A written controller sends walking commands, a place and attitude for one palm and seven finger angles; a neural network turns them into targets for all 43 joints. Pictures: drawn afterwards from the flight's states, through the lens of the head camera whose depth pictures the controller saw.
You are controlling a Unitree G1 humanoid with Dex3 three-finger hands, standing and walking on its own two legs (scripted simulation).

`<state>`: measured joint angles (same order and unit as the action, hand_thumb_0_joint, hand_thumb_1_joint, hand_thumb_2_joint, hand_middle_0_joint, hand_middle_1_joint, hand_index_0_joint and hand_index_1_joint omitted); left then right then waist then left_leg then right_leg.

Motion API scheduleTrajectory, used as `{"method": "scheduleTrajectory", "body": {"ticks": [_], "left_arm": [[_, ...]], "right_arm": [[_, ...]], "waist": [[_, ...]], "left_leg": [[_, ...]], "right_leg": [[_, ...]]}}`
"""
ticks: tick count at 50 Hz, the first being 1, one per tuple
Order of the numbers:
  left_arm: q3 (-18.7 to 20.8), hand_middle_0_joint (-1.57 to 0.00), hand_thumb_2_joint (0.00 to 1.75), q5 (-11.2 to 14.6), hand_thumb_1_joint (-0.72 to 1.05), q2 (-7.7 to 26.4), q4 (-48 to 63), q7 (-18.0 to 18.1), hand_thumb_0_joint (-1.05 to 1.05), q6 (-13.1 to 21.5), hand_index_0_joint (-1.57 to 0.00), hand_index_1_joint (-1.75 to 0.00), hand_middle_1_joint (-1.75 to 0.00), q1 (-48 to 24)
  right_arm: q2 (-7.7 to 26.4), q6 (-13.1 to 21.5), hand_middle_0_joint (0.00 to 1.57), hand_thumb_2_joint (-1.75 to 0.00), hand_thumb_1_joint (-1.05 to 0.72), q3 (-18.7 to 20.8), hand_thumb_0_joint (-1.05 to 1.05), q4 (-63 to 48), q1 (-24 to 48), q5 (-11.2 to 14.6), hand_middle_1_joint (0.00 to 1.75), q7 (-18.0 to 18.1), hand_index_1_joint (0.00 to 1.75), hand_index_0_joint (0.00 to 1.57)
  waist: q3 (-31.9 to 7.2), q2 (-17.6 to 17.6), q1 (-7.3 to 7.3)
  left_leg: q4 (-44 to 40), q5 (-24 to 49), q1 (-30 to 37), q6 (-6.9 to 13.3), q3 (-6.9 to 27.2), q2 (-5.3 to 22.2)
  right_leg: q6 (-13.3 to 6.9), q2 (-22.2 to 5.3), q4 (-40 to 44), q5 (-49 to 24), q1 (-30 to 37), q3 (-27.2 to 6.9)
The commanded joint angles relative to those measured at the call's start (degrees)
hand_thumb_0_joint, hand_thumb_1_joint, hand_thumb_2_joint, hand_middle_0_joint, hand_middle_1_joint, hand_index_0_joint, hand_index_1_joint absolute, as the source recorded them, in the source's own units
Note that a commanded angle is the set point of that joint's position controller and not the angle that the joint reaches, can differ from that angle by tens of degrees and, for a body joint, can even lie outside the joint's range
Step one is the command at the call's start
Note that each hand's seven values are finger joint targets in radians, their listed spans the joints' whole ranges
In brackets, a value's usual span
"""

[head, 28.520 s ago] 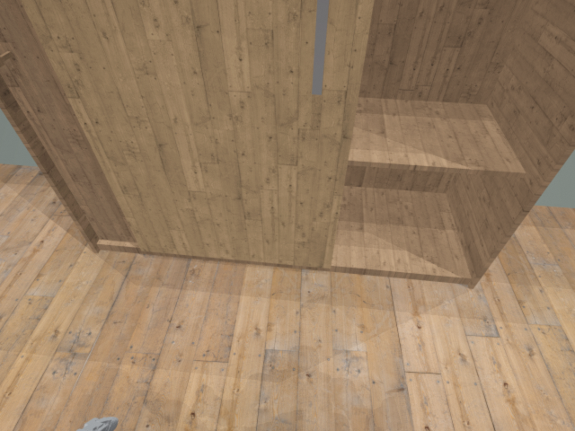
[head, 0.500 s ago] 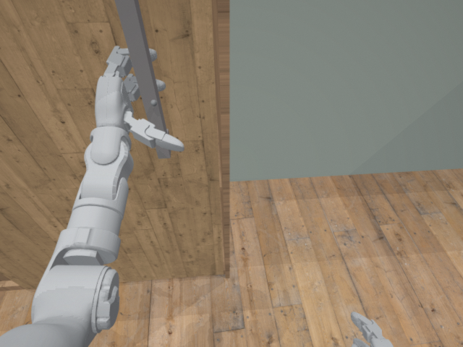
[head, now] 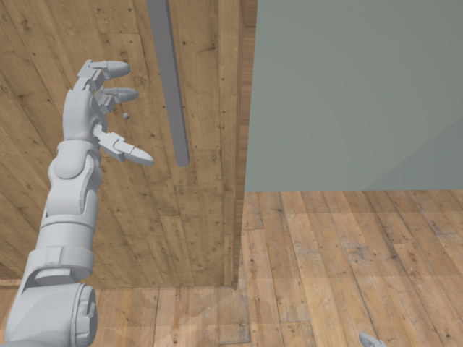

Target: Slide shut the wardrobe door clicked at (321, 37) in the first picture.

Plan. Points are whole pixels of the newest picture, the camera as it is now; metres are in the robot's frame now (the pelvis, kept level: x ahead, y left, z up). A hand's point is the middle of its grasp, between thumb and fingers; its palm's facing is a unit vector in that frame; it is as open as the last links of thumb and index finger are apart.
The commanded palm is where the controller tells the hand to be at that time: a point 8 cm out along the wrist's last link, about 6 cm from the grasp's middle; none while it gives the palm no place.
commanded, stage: slip the hand off the handle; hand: left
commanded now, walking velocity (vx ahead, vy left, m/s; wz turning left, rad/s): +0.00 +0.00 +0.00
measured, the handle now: (174, 88) +0.47 +0.13 +0.23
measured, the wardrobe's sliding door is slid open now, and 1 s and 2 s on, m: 0.00 0.00 0.00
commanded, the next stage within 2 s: draw the hand back to the body in 0.58 s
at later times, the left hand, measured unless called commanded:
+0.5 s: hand (118, 163) +0.30 +0.18 +0.21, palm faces +0.11 -0.99 -0.08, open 14.7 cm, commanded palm +0.27 +0.22 +0.21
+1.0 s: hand (92, 190) +0.26 +0.20 +0.21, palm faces +0.13 -0.99 -0.02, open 14.7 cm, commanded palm +0.23 +0.24 +0.20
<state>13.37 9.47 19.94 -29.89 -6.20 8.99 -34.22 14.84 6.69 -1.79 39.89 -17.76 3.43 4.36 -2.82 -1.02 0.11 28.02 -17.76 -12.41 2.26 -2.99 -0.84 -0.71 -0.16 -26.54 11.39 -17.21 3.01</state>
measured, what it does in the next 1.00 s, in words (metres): stands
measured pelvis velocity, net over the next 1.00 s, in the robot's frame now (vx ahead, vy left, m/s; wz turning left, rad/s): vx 0.00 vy -0.02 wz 0.02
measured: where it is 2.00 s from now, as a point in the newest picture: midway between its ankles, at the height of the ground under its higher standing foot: outside the picture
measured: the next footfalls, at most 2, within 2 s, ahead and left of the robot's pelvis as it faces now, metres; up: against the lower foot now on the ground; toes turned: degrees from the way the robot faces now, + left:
none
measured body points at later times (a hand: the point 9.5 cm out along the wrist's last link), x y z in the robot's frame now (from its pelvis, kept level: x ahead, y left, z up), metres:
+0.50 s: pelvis -0.01 -0.01 +0.00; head -0.04 -0.02 +0.45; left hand +0.29 +0.23 +0.22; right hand +0.20 -0.21 -0.07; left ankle -0.03 +0.09 -0.74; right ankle +0.03 -0.11 -0.74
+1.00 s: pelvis +0.00 -0.02 +0.00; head -0.06 -0.05 +0.45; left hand +0.25 +0.25 +0.21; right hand +0.21 -0.24 -0.06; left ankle -0.03 +0.09 -0.74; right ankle +0.03 -0.11 -0.74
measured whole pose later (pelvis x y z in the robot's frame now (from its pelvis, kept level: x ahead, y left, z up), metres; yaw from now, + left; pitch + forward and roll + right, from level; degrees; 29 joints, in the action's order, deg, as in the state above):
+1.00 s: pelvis +0.00 -0.02 +0.00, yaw +1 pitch -4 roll +0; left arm 17.6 18.9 18.3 10.4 -9.8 -21.0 -2.9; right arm 14.9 7.2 -4.5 37.0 -10.1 4.5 5.1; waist -4.2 -4.0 3.3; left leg 26.6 -17.5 -4.7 0.8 -1.2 -0.2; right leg -2.0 0.4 -26.5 12.6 -9.6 4.7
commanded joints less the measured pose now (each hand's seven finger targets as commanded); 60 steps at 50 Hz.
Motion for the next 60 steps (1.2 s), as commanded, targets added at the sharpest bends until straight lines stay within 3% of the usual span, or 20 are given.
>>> {"method": "scheduleTrajectory", "body": {"ticks": [1, 9, 15, 17, 20, 23, 26, 29, 31, 35, 36, 37, 38, 42, 44, 48, 52, 55, 58, 60], "left_arm": [[2.8, -0.25, 0.2, 1.6, -0.55, 7.8, 18.8, -0.6, 0.0, 3.1, -0.25, -1.15, -1.15, -16.6], [5.3, -0.25, 0.2, 1.0, -0.55, 8.8, 35.6, 2.3, 0.0, 1.2, -0.25, -1.15, -1.15, -6.5], [-0.1, -0.25, 0.2, 1.1, -0.55, 3.5, 39.9, 1.7, 0.0, -2.4, -0.25, -1.15, -1.15, -2.9], [-2.6, -0.25, 0.2, 1.7, -0.55, 1.1, 39.4, 1.2, 0.0, -4.1, -0.25, -1.15, -1.15, -2.3], [-0.7, -0.25, 0.2, 2.1, -0.55, 3.0, 38.7, 1.0, 0.0, -5.8, -0.25, -1.15, -1.15, -0.3], [-1.7, -0.25, 0.2, 2.1, -0.55, 2.3, 42.2, 1.1, 0.0, -6.1, -0.25, -1.15, -1.15, 0.2], [0.6, -0.25, 0.2, 2.4, -0.55, 3.9, 44.9, 1.8, 0.0, -5.6, -0.25, -1.15, -1.15, 2.2], [4.3, -0.25, 0.2, 2.6, -0.55, 6.8, 45.8, 2.1, 0.0, -4.9, -0.25, -1.15, -1.15, 7.2], [0.9, -0.25, 0.2, 2.5, -0.55, 3.8, 46.9, 1.9, 0.0, -4.7, -0.25, -1.15, -1.15, 5.9], [0.3, -0.25, 0.2, 2.5, -0.55, 4.2, 45.6, 1.7, 0.0, -5.3, -0.25, -1.15, -1.15, 3.9], [1.6, -0.25, 0.2, 5.0, -0.55, 5.7, 38.8, 0.1, 0.0, -13.9, -0.25, -1.15, -1.15, 8.0], [1.1, -0.25, 0.2, 5.8, -0.55, 5.5, 45.9, -0.9, 0.0, -17.9, -0.25, -1.15, -1.15, 4.3], [3.4, -0.25, 0.2, 5.9, -0.55, 8.0, 47.4, -1.3, 0.0, -20.5, -0.25, -1.15, -1.15, 4.2], [8.0, -0.25, 0.2, 8.1, -0.55, 10.2, 51.3, -2.9, 0.0, -28.8, -0.25, -1.15, -1.15, 9.5], [9.7, -0.25, 0.2, 9.0, -0.55, 9.9, 53.6, -2.9, 0.0, -28.1, -0.25, -1.15, -1.15, 13.2], [10.7, -0.25, 0.2, 10.1, -0.55, 8.9, 50.3, -3.3, 0.0, -26.0, -0.25, -1.15, -1.15, 18.3], [7.3, -0.25, 0.2, 8.8, -0.55, 8.1, 51.0, -4.3, 0.0, -26.9, -0.25, -1.15, -1.15, 16.2], [7.0, -0.25, 0.2, 8.2, -0.55, 9.4, 55.8, -4.8, 0.0, -26.2, -0.25, -1.15, -1.15, 14.6], [7.8, -0.25, 0.25, 8.4, -0.44, 10.8, 58.7, -5.1, 0.0, -23.8, -0.25, -1.09, -1.09, 13.2], [9.9, -0.24, 0.29, 9.2, -0.37, 11.8, 57.4, -5.2, 0.0, -22.5, -0.24, -1.04, -1.04, 16.6]], "right_arm": [[7.1, 3.4, 0.2, -0.9, -0.9, 2.7, 0.0, -9.5, 5.3, -0.4, 0.3, 0.2, 0.3, 0.2], [6.2, 3.8, 0.2, -0.9, -0.9, 2.4, 0.0, -11.9, 9.6, -0.9, 0.3, -0.6, 0.3, 0.2], [5.4, 4.1, 0.2, -0.9, -0.9, 1.6, 0.0, -12.1, 11.5, -0.4, 0.3, -0.2, 0.3, 0.2], [5.3, 4.3, 0.2, -0.9, -0.9, 1.1, 0.0, -12.1, 12.0, -0.2, 0.3, 0.2, 0.3, 0.2], [5.4, 4.1, 0.2, -0.9, -0.9, 0.7, 0.0, -11.9, 12.7, -0.2, 0.3, 1.0, 0.3, 0.2], [4.7, 4.2, 0.2, -0.9, -0.9, 0.3, 0.0, -12.7, 14.2, -0.2, 0.3, 1.1, 0.3, 0.2], [4.3, 4.3, 0.2, -0.9, -0.9, 0.0, 0.0, -12.8, 14.6, -0.7, 0.3, 1.0, 0.3, 0.2], [4.4, 4.2, 0.2, -0.9, -0.9, 0.0, 0.0, -12.7, 14.6, -1.0, 0.3, 0.7, 0.3, 0.2], [3.9, 4.4, 0.2, -0.9, -0.9, -0.3, 0.0, -13.1, 15.3, -0.7, 0.3, 0.6, 0.3, 0.2], [4.3, 4.9, 0.2, -0.9, -0.9, -0.2, 0.0, -12.4, 15.2, -0.5, 0.3, 1.1, 0.3, 0.2], [5.2, 4.3, 0.2, -0.9, -0.9, -0.4, 0.0, -12.2, 17.1, 0.8, 0.3, 1.6, 0.3, 0.2], [5.0, 4.0, 0.2, -0.9, -0.9, -0.8, 0.0, -13.5, 18.2, 1.0, 0.3, 1.9, 0.3, 0.2], [5.0, 3.9, 0.2, -0.9, -0.9, -0.7, 0.0, -13.8, 18.7, 1.0, 0.3, 2.4, 0.3, 0.2], [5.1, 3.5, 0.2, -0.9, -0.9, -1.1, 0.0, -14.9, 20.6, 1.0, 0.3, 2.2, 0.3, 0.2], [4.8, 4.0, 0.2, -0.9, -0.9, -1.2, 0.0, -15.0, 20.7, 0.8, 0.3, 1.7, 0.3, 0.2], [5.4, 4.2, 0.2, -0.9, -0.9, -0.7, 0.0, -13.3, 19.0, 0.8, 0.3, 1.2, 0.3, 0.2], [5.5, 4.3, 0.2, -0.9, -0.9, -0.6, 0.0, -13.5, 19.2, 1.3, 0.3, 1.5, 0.3, 0.2], [5.4, 5.1, 0.2, -0.9, -0.9, -0.7, 0.0, -14.4, 19.2, 1.2, 0.3, 2.0, 0.3, 0.2], [5.3, 6.2, 0.2, -0.9, -0.9, -0.8, 0.0, -14.4, 18.9, 1.0, 0.3, 2.5, 0.3, 0.2], [5.3, 6.8, 0.2, -0.9, -0.9, -0.9, 0.0, -13.8, 18.4, 0.8, 0.3, 2.6, 0.3, 0.2]], "waist": [[-16.8, -0.8, 0.98], [-15.0, -1.4, 3.19], [-9.9, -2.6, 1.45], [-7.3, -0.8, 0.73], [-6.0, 1.6, 0.96], [-7.9, 0.3, 1.52], [-9.6, -1.2, 2.5], [-10.3, 0.7, 3.68], [-8.7, -0.3, 2.7], [-5.2, -1.8, 1.75], [-6.4, -3.5, 3.16], [-8.6, -4.5, 3.4], [-9.9, -3.8, 3.61], [-13.1, 2.0, 4.94], [-12.6, 2.0, 5.23], [-6.7, 5.6, 3.97], [-1.7, -2.3, 2.87], [-3.9, -4.7, 2.75], [-6.7, -4.4, 2.51], [-6.0, -1.5, 2.89]], "left_leg": [[-3.1, 23.7, 5.4, -1.9, 4.4, 2.0], [-3.7, 24.9, 4.8, -2.3, 3.4, 2.2], [-4.5, 18.1, 4.8, -2.3, 4.0, 1.9], [-4.9, 13.1, 4.0, -1.9, 4.5, 1.7], [-5.6, 8.8, 2.9, -1.5, 4.8, 1.3], [-5.2, 9.5, 3.5, -1.4, 4.5, 1.0], [-4.8, 11.8, 3.8, -1.5, 4.1, 0.7], [-4.7, 13.0, 2.8, -1.5, 3.7, 0.8], [-4.6, 12.6, 2.9, -1.4, 3.4, 0.7], [-5.0, 8.9, 2.4, -1.2, 3.6, 0.7], [-6.4, 7.1, 1.9, -1.2, 4.0, 1.0], [-6.7, 9.0, 3.1, -1.0, 4.1, 0.5], [-6.0, 10.8, 3.7, -0.8, 3.8, 0.4], [-5.4, 15.9, 4.0, -0.3, 4.0, 0.1], [-5.0, 17.2, 4.5, -0.5, 3.9, 0.2], [-4.5, 14.4, 2.8, -0.4, 3.5, 0.6], [-4.6, 9.3, 3.0, -0.3, 3.7, 0.4], [-4.7, 8.7, 4.5, -0.1, 4.4, 0.3], [-4.5, 8.5, 5.6, -0.1, 4.6, 0.4], [-4.7, 8.2, 4.9, -0.2, 4.9, 0.6]], "right_leg": [[-1.6, 0.3, 0.5, -15.4, 9.2, -1.5], [-1.4, 0.3, 0.0, -16.5, 11.8, -1.2], [-1.2, 0.7, 1.4, -10.9, 8.7, -0.8], [-1.0, 0.6, 2.5, -7.3, 7.2, -0.7], [-0.8, 0.5, 3.5, -3.6, 7.2, -0.8], [-0.9, 0.3, 3.2, -4.0, 8.5, -0.9], [-0.9, 0.1, 2.7, -6.4, 10.4, -1.1], [-0.9, 0.1, 2.4, -8.0, 12.8, -1.2], [-0.7, 0.1, 2.6, -7.8, 11.4, -1.2], [-0.7, 0.1, 4.1, -3.5, 9.0, -1.6], [-1.1, -0.4, 4.3, -3.7, 12.0, -1.6], [-1.0, -0.7, 4.6, -5.7, 13.9, -1.5], [-0.9, -0.8, 4.4, -7.4, 15.2, -1.6], [-0.3, -0.9, 3.2, -13.2, 18.7, -0.9], [-0.2, -0.6, 2.8, -14.0, 18.3, -0.6], [0.4, -0.4, 3.7, -10.9, 13.8, -1.1], [0.2, -0.6, 5.4, -3.1, 9.0, -1.8], [-0.1, -0.6, 5.3, -1.8, 9.7, -1.7], [0.1, -0.5, 5.2, -1.0, 11.0, -1.7], [0.2, -0.3, 5.5, -0.7, 11.3, -1.4]]}}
